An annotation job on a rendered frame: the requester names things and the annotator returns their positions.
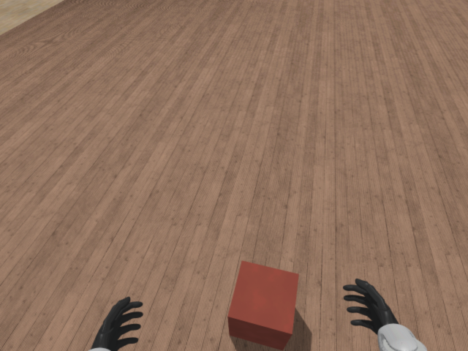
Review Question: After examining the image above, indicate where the robot right forearm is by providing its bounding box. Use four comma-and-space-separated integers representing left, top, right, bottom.
377, 324, 427, 351

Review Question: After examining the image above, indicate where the carton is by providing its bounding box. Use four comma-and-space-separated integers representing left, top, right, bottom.
227, 261, 299, 350

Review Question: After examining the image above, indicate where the robot right hand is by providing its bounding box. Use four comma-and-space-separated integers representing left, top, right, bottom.
343, 279, 399, 334

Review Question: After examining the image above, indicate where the robot left hand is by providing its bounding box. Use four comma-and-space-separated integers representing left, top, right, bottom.
91, 297, 143, 351

